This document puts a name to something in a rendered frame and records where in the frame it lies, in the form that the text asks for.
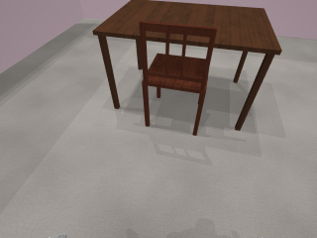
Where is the chair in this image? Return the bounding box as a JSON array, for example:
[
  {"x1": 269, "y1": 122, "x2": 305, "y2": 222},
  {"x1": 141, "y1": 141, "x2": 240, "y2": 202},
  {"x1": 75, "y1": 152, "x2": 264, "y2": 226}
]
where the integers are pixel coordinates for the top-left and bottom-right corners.
[{"x1": 139, "y1": 21, "x2": 218, "y2": 136}]

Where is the table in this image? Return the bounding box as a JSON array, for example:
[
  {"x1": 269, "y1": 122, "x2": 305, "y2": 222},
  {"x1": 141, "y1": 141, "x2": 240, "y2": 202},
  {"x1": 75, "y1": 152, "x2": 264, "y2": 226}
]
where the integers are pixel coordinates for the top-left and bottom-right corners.
[{"x1": 92, "y1": 0, "x2": 282, "y2": 131}]

